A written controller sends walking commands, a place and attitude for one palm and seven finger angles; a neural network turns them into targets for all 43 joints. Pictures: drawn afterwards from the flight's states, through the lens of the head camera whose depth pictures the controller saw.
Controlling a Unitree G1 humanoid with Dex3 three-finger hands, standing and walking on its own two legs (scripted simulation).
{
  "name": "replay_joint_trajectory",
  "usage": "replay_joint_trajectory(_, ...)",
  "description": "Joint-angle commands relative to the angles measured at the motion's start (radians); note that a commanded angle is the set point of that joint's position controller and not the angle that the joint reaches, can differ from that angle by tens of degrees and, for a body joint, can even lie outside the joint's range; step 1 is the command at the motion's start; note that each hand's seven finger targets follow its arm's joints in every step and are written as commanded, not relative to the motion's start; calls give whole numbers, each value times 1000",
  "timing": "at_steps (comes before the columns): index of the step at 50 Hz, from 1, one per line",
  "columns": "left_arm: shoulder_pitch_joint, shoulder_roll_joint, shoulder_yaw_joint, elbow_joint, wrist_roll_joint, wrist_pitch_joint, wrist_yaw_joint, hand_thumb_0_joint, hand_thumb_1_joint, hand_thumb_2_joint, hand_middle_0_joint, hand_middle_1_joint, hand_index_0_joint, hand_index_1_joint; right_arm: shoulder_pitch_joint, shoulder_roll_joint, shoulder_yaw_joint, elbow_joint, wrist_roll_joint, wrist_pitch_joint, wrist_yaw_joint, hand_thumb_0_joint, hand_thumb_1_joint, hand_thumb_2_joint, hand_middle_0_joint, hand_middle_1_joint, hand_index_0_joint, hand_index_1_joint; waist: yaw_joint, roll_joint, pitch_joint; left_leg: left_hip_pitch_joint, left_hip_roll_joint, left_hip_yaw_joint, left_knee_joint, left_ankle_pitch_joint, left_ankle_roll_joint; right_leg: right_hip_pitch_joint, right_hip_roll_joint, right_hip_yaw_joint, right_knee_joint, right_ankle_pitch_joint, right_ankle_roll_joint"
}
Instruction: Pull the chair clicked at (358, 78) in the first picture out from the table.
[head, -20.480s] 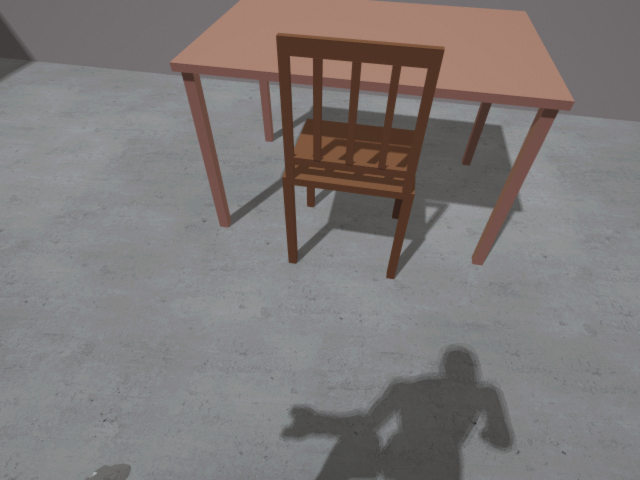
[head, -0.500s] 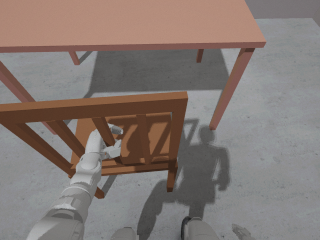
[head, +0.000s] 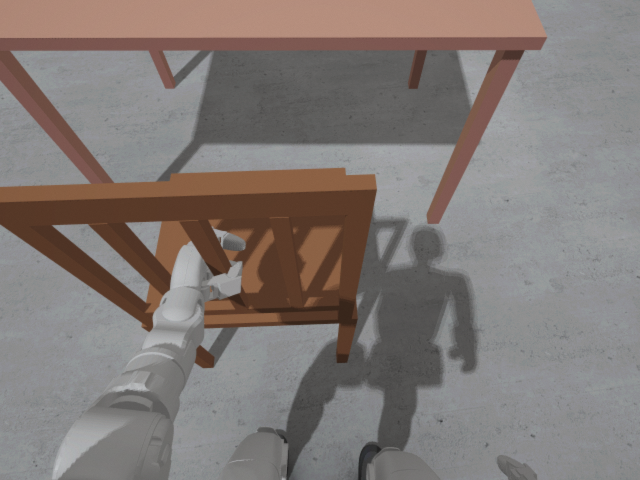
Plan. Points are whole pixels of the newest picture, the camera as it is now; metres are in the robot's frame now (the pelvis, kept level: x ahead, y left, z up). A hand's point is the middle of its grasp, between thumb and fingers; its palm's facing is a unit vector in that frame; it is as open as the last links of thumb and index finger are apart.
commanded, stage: step backward, pulling the chair out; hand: left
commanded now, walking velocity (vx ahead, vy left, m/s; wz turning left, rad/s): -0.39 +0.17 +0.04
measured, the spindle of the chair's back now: (222, 269) +0.39 +0.16 -0.08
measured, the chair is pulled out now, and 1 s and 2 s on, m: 0.36 0.60 0.69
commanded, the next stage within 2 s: stop walking, hand still on the chair in 0.80 s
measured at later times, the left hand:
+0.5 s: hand (213, 364) +0.25 +0.15 -0.06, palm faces -0.02 -0.98 -0.19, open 5.5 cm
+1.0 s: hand (190, 467) +0.14 +0.16 -0.06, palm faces -0.02 -0.99 -0.17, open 5.5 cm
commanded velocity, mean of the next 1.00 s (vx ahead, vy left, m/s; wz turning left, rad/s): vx -0.26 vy -0.04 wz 0.01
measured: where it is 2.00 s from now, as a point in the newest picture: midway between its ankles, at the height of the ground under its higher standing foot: outside the picture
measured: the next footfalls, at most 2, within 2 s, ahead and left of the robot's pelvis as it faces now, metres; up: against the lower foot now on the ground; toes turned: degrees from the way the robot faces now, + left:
left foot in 0.18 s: +0.00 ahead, +0.17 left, +0.00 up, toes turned +1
right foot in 0.38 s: -0.01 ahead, -0.10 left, +0.00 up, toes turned -1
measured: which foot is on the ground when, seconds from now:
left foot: up 0.00-0.16, down 0.18-0.46, up 0.48-0.62, down 0.64-1.00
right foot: down 0.00-0.26, up 0.28-0.36, down 0.38-0.66, up 0.68-0.80, down 0.82-1.00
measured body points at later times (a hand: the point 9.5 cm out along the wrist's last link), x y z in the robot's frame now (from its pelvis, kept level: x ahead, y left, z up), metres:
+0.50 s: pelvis -0.11 +0.02 +0.00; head -0.02 +0.01 +0.44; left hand +0.25 +0.20 -0.05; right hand -0.01 -0.22 -0.15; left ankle -0.06 +0.17 -0.72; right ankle -0.05 -0.10 -0.73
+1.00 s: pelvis -0.23 +0.03 +0.00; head -0.15 +0.03 +0.44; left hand +0.13 +0.21 -0.05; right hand -0.14 -0.23 -0.13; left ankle -0.16 +0.17 -0.73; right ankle -0.16 -0.09 -0.73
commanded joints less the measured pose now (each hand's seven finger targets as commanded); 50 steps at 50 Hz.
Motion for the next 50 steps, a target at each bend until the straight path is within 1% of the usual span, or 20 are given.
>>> replay_joint_trajectory(1, -259, 248, 38, -174, 41, -2, 17, 0, 900, 900, -500, -1450, -500, -1450, 10, -158, -55, -101, 16, -15, -25, 0, -900, -900, 200, 300, 200, 300, 39, -150, -545, -35, -31, -55, 197, -221, 6, 374, -415, 278, -59, 820, -117)
replay_joint_trajectory(5, -224, 187, 7, -228, 30, 22, 23, 0, 900, 900, -500, -1450, -500, -1450, 19, -142, -31, -107, 11, -2, -37, 0, -900, -900, 200, 300, 200, 300, 12, -189, -547, 63, -17, -32, -31, -97, 1, 363, -369, 185, -18, 742, -94)
replay_joint_trajectory(8, -220, 150, -34, -287, 21, 36, 25, 0, 900, 900, -500, -1450, -500, -1450, 34, -161, -43, -128, 10, 15, -49, 0, -900, -900, 200, 300, 200, 300, -5, -185, -554, 249, 49, -17, -227, 347, 37, 249, -243, 97, 30, 556, -5)
replay_joint_trajectory(10, -246, 100, -61, -302, 21, 24, 18, 0, 900, 900, -500, -1450, -500, -1450, 44, -170, -60, -151, 4, 32, -41, 0, -900, -900, 200, 300, 200, 300, -2, -85, -524, 283, 110, -33, -200, 469, 70, 165, -139, 64, 22, 348, 33)
replay_joint_trajectory(13, -290, 66, -86, -348, 38, 3, 10, 0, 900, 900, -500, -1450, -500, -1450, 15, -148, -55, -181, -18, 48, -30, 0, -900, -900, 200, 300, 200, 300, 2, 152, -521, 248, 166, -87, -237, 493, 104, 108, -84, 26, 182, 86, 30)
replay_joint_trajectory(16, -279, 104, -42, -324, 42, -16, 18, 0, 900, 900, -500, -1450, -500, -1450, 25, -143, -61, -175, -24, 38, -14, 0, -900, -900, 200, 300, 200, 300, 17, 187, -460, 220, 221, -138, -236, 452, 152, 33, -50, 41, 196, -185, 12)
replay_joint_trajectory(19, -290, 90, -56, -281, 54, -43, 16, 0, 900, 900, -500, -1450, -500, -1450, 64, -137, -63, -137, -20, 15, -3, 0, -900, -900, 200, 300, 200, 300, 2, 96, -480, 305, 173, -83, -103, 572, 118, 97, -71, 66, -8, 164, 9)
replay_joint_trajectory(21, -306, 156, -35, -242, 67, -55, 12, 0, 900, 900, -500, -1450, -500, -1450, 65, -133, -65, -118, -13, 12, -15, 0, -900, -900, 200, 300, 200, 300, -7, -22, -490, 198, 93, 0, -53, 372, 49, 188, -161, 130, -73, 437, -15)
replay_joint_trajectory(22, -306, 196, -9, -231, 56, -56, 17, 0, 900, 900, -500, -1450, -500, -1450, 69, -124, -72, -117, 0, 9, -23, 0, -900, -900, 200, 300, 200, 300, -13, -188, -506, 158, 16, 63, 24, 131, 15, 177, -254, 214, -118, 403, -46)
replay_joint_trajectory(23, -299, 212, 0, -224, 50, -55, 20, 0, 900, 900, -500, -1450, -500, -1450, 40, -125, -72, -116, 8, -2, -24, 0, -900, -900, 200, 300, 200, 300, 3, -253, -497, 123, -37, 54, 138, -137, 3, 155, -338, 281, -179, 408, -91)
replay_joint_trajectory(26, -267, 210, 16, -182, 52, -37, 25, 0, 900, 900, -500, -1450, -500, -1450, -8, -129, -52, -102, -1, -23, -28, 0, -900, -900, 200, 300, 200, 300, 39, -182, -468, 39, -42, -31, 261, -247, 11, 140, -393, 290, -190, 282, -152)
replay_joint_trajectory(30, -256, 153, -16, -181, 32, -23, 26, 0, 900, 900, -500, -1450, -500, -1450, 51, -123, -27, -78, 6, -33, -43, 0, -900, -900, 200, 300, 200, 300, 4, -205, -514, 219, -14, 39, -178, -40, 22, 161, -276, 142, -68, 252, -45)
replay_joint_trajectory(33, -275, 101, -45, -200, 27, -17, 22, 0, 900, 900, -500, -1450, -500, -1450, 63, -176, -54, -106, -5, -20, -44, 0, -900, -900, 200, 300, 200, 300, 21, 97, -471, 260, 193, -143, -268, 355, 131, 34, -82, 45, 160, 45, 36)
replay_joint_trajectory(35, -357, 69, -66, -260, 32, -22, 7, 0, 900, 900, -500, -1450, -500, -1450, 22, -134, -43, -128, -26, -10, -22, 0, -900, -900, 200, 300, 200, 300, 19, 245, -461, 266, 269, -223, -284, 419, 190, -21, -75, 55, 299, -222, 24)
replay_joint_trajectory(37, -349, 77, -49, -243, 31, -19, 14, 0, 900, 900, -500, -1450, -500, -1450, 51, -135, -52, -115, -20, -4, -15, 0, -900, -900, 200, 300, 200, 300, 18, 170, -439, 334, 267, -203, -198, 607, 204, -31, -64, 80, 240, -223, 14)
replay_joint_trajectory(39, -319, 75, -44, -194, 33, -18, 12, 0, 900, 900, -500, -1450, -500, -1450, 93, -154, -59, -96, -9, -13, -5, 0, -900, -900, 200, 300, 200, 300, 16, 76, -453, 417, 223, -142, -83, 711, 145, 44, -68, 77, -15, 20, 9)
replay_joint_trajectory(42, -337, 113, -56, -170, 46, -25, -3, 0, 900, 900, -500, -1450, -500, -1450, 100, -149, -53, -96, 5, -18, -17, 0, -900, -900, 200, 300, 200, 300, -4, -67, -468, 250, 110, -12, -28, 427, 50, 242, -183, 153, -97, 538, -24)
replay_joint_trajectory(45, -321, 200, -5, -162, 27, -7, 8, 0, 900, 900, -500, -1450, -500, -1450, 66, -153, -58, -97, 20, -13, -33, 0, -900, -900, 200, 300, 200, 300, 10, -166, -521, 160, 21, 24, 30, -27, 12, 258, -305, 247, -86, 558, -76)
replay_joint_trajectory(47, -217, 200, 1, -316, 19, -5, 14, 0, 900, 900, -500, -1450, -500, -1450, 36, -124, -38, -165, 17, -3, -33, 0, -900, -900, 200, 300, 200, 300, 21, -106, -527, 200, 11, 15, -50, -94, 29, 229, -306, 231, -93, 304, -82)
replay_joint_trajectory(50, -208, 141, -25, -349, 23, 15, 22, 0, 900, 900, -500, -1450, -500, -1450, 12, -121, -20, -186, 6, -9, -37, 0, -900, -900, 200, 300, 200, 300, 15, -1, -460, 260, 56, -40, -214, -114, 84, 73, -140, 113, -75, -234, -6)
